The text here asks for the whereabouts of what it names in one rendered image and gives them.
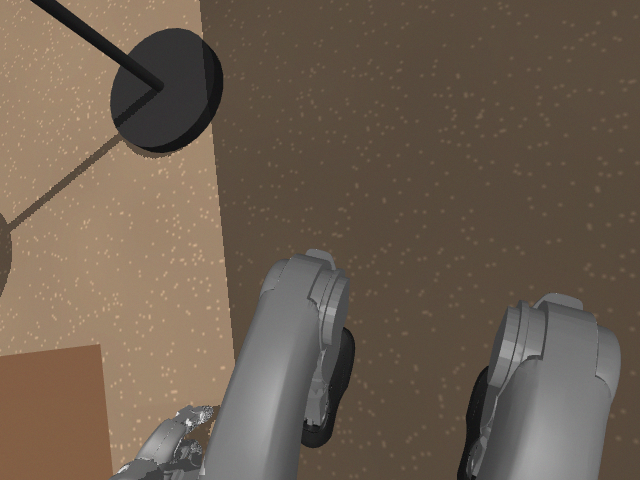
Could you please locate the left robot arm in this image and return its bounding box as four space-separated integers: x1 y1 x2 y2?
108 459 164 480

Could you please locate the left robot hand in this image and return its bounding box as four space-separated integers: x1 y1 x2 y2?
134 405 214 480

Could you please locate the right robot foot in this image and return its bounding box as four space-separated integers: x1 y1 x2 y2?
457 365 489 480

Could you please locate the left robot foot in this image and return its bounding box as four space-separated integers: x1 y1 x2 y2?
301 327 355 448

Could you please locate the floor lamp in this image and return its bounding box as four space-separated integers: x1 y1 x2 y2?
30 0 223 153

